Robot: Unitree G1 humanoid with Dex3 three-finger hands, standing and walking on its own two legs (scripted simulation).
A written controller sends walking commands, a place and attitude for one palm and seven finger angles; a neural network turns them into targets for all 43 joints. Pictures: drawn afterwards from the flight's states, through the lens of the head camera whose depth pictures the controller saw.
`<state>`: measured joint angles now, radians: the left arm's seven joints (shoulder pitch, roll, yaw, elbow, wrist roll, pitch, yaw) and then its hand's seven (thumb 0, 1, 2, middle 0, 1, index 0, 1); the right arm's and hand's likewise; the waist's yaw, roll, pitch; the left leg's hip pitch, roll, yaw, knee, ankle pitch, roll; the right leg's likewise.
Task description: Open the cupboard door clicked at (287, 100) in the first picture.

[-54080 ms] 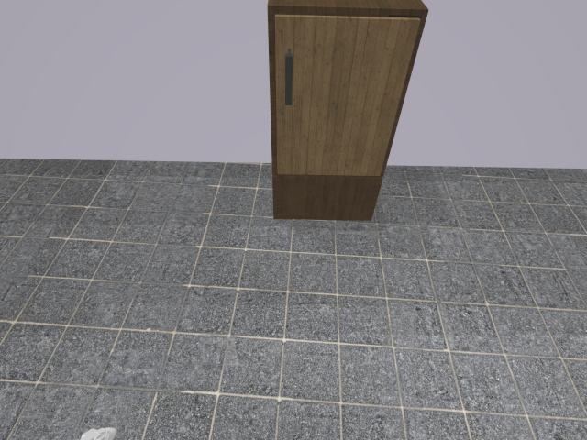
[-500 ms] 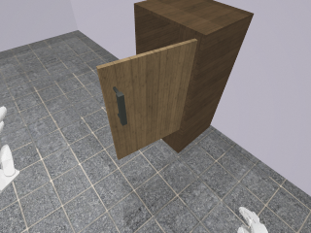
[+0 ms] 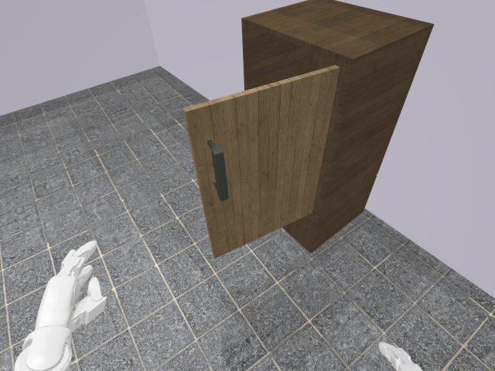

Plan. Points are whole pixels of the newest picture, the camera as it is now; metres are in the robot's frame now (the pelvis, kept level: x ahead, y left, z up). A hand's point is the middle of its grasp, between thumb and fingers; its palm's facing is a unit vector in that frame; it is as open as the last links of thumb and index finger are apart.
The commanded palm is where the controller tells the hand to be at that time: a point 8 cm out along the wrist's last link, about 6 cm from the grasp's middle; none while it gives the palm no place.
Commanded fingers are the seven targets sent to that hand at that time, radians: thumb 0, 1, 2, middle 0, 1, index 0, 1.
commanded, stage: let the arm hang, fingers relaxed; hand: left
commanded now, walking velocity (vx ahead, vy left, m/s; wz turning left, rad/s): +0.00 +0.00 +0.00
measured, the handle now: (217, 171) +0.59 +0.11 -0.03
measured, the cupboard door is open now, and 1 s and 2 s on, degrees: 80 80 80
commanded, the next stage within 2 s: look to check the result in 0.98 s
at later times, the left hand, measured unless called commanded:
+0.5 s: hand out of the picture -0.05 +0.15 -0.15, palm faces +0.08 -0.97 -0.23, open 7.3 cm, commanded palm none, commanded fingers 0.00 0.90 0.90 -0.20 -0.30 -0.20 -0.30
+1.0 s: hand out of the picture -0.02 +0.16 -0.15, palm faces +0.07 -0.98 -0.21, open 7.4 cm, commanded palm none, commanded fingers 0.00 0.90 0.90 -0.20 -0.30 -0.20 -0.30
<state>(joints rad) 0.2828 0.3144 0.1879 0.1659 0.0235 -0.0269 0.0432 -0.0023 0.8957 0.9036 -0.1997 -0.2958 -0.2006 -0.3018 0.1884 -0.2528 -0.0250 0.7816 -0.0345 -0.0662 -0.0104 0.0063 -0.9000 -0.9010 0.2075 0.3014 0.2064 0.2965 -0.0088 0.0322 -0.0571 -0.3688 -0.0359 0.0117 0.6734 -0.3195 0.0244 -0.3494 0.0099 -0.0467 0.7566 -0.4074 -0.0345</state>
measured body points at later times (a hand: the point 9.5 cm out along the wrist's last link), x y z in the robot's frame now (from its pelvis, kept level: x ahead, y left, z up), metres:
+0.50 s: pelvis -0.03 -0.03 +0.03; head +0.00 -0.04 +0.47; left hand -0.05 +0.20 -0.13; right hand -0.05 -0.24 -0.14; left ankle -0.02 +0.09 -0.72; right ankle +0.00 -0.09 -0.72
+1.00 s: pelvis -0.04 -0.02 +0.03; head -0.03 -0.03 +0.47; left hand -0.02 +0.21 -0.13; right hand -0.05 -0.24 -0.14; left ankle -0.02 +0.09 -0.72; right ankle +0.00 -0.09 -0.72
